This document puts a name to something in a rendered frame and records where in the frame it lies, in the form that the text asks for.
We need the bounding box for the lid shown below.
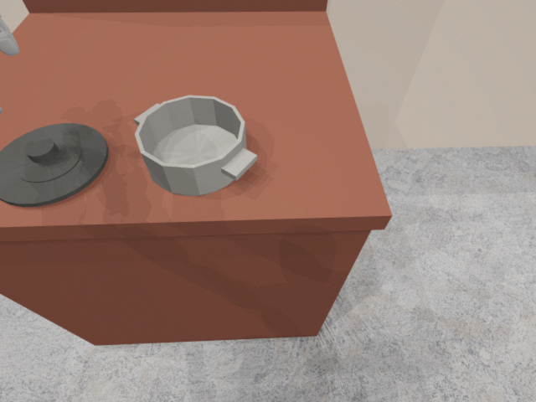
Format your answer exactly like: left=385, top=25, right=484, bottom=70
left=0, top=123, right=109, bottom=207

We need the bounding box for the pot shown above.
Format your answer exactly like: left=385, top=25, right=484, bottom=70
left=134, top=95, right=257, bottom=196

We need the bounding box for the knob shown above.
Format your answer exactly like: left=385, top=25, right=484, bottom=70
left=24, top=137, right=59, bottom=163

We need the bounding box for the left robot hand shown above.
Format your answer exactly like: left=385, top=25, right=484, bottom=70
left=0, top=14, right=19, bottom=113

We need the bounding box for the table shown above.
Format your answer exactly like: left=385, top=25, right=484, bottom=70
left=0, top=0, right=392, bottom=346

